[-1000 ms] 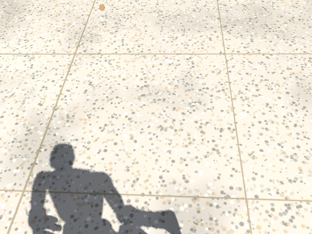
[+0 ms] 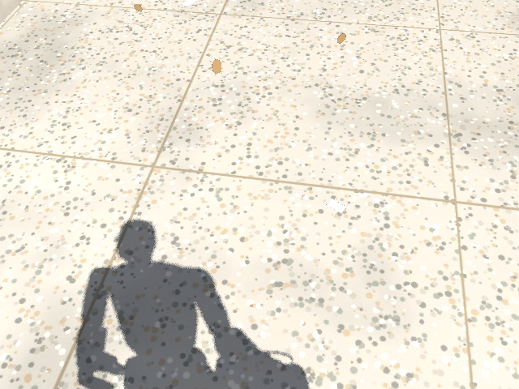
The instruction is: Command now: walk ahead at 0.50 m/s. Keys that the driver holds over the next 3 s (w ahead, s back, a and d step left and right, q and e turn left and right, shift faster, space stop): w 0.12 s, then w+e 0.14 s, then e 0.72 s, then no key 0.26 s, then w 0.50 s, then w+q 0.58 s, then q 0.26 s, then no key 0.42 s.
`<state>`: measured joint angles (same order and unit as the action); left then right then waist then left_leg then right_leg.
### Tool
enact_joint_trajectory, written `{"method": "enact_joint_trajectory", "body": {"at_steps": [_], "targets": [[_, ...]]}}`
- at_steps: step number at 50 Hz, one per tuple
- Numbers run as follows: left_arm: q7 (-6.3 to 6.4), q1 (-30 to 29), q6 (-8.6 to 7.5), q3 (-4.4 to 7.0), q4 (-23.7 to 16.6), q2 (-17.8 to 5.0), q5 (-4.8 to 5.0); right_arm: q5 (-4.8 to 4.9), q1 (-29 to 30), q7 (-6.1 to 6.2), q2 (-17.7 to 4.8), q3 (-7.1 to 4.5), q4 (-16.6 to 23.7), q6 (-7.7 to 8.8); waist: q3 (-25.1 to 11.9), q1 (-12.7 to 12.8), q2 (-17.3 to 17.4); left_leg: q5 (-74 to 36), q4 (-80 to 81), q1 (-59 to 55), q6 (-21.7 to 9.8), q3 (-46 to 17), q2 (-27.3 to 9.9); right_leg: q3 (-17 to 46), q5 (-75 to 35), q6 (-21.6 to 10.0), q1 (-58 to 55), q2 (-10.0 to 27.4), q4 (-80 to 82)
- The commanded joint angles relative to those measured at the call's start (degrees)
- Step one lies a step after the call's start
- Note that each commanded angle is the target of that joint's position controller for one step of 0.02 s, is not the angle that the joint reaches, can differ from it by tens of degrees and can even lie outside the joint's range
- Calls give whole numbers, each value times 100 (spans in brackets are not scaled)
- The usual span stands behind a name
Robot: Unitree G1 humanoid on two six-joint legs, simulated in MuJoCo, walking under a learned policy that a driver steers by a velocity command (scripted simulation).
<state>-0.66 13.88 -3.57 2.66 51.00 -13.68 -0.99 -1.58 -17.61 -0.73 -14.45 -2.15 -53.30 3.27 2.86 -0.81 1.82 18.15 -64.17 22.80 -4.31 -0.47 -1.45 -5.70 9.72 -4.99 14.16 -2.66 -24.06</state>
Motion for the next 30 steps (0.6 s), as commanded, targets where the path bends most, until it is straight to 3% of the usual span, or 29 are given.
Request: {"method": "enact_joint_trajectory", "body": {"at_steps": [1,3,6,9,13,15,17,18,19,20,21,22,23,25,27,30], "targets": [[4,382,-179,104,-22,-535,46,-63,-410,-83,-249,-56,153,-90,-108,-114,-541,-376,90,615,117,-74,-362,1492,-770,-727,-373,1493,1630],[0,565,-212,127,97,-622,58,-56,60,-107,-254,-52,298,-122,53,-70,-494,-767,474,1046,228,24,-486,1289,-806,-766,-475,1440,1821],[-3,842,-202,102,252,-566,71,-32,818,-119,-228,-25,533,-117,221,91,-482,-1351,1385,1408,363,169,-542,1009,-1078,-712,-715,1282,1900],[11,1148,-194,95,390,-594,80,-10,1465,-122,-129,34,738,-85,263,272,-491,-1779,2329,1203,438,313,-391,987,-1493,-669,-844,1207,1768],[71,1379,-142,117,495,-710,31,14,1934,-83,-224,35,929,-34,224,392,-559,-1674,2954,1050,414,283,-206,1235,-2074,-676,-1376,1361,1325],[112,1227,-100,141,483,-770,-5,16,1733,-25,-298,11,914,45,176,242,-605,-1366,3239,636,315,241,-36,1277,-3155,-528,-1497,1343,766],[129,978,-77,176,412,-830,39,-20,675,79,-502,-78,583,186,-317,-176,-537,-1605,3900,-659,155,286,212,1222,-3959,-243,-1434,1021,-453],[127,909,-93,151,308,-716,132,-134,-95,152,-787,-166,402,290,-879,-448,-285,-2646,3954,-1997,1,-28,-293,1066,-3036,-81,-725,701,-1584],[166,1227,-92,53,48,-240,245,-263,-749,196,-1366,-286,452,312,-1902,-444,727,-5163,3433,-3728,-380,-1533,-2152,646,285,96,615,98,-3391],[262,1757,25,105,110,-300,312,-13,-528,151,-1442,-342,560,161,-2685,-281,1337,-6038,3642,-4047,-1025,-2593,-2827,642,2698,136,1345,-381,-4615],[284,1569,139,214,240,-615,157,79,-166,138,-975,-243,680,75,-2119,-122,464,-5488,3802,-3307,-934,-1971,-2482,921,2434,122,1479,21,-4893],[226,1199,186,226,176,-525,95,72,280,159,-570,-123,743,62,-1358,-12,297,-5019,4030,-2571,-781,-1330,-2159,863,2060,188,1596,205,-4765],[172,1037,240,231,144,-405,44,52,511,197,-361,-53,756,48,-837,106,344,-4680,4302,-1951,-629,-860,-1888,818,1792,269,1585,378,-4544],[69,1003,420,249,106,-318,-72,55,616,268,-352,-44,741,47,-545,261,588,-4294,4624,-1206,-567,-298,-1614,688,1385,417,1268,431,-4419],[38,986,539,265,21,-286,-54,45,608,262,-455,-80,745,90,-662,372,475,-4309,4716,-1012,-715,-18,-1640,624,1186,482,1182,367,-4428],[-12,529,658,254,-238,-290,-69,18,669,270,-514,-110,751,66,-541,374,528,-3435,4877,-921,-764,311,-1662,551,797,521,1411,506,-3787]]}}
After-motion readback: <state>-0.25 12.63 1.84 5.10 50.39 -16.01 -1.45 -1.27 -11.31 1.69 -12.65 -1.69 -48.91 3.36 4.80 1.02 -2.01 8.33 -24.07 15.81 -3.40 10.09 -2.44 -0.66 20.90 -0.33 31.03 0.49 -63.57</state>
